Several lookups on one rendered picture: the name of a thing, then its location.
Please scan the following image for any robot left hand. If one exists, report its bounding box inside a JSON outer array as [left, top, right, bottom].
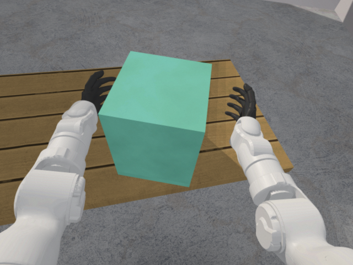
[[81, 70, 116, 115]]

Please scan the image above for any left robot forearm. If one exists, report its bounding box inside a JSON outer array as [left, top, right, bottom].
[[14, 100, 98, 219]]

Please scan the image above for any robot right hand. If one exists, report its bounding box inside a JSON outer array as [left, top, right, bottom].
[[225, 83, 256, 121]]

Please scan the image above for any carton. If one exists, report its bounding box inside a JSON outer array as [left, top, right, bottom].
[[98, 51, 212, 187]]

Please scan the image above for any robot left upper arm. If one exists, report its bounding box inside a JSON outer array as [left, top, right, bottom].
[[0, 169, 85, 265]]

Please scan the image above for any table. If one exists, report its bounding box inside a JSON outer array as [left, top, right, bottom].
[[0, 59, 294, 226]]

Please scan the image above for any right robot forearm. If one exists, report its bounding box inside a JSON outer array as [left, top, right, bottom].
[[229, 116, 326, 238]]

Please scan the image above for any robot right upper arm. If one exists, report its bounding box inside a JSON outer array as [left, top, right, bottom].
[[255, 198, 353, 265]]

